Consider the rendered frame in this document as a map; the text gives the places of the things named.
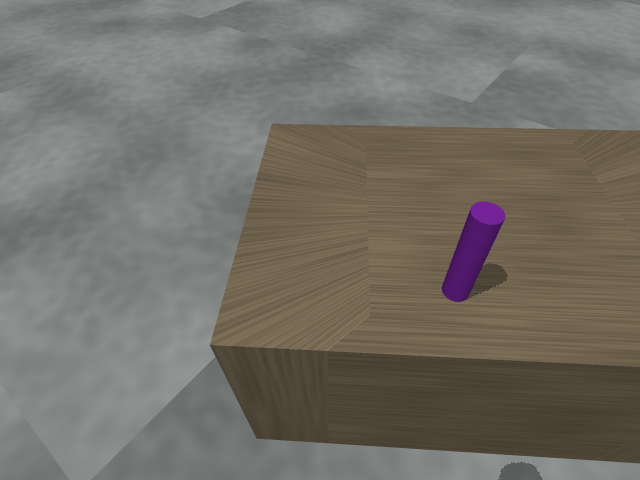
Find can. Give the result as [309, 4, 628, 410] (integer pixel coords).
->
[442, 202, 505, 302]

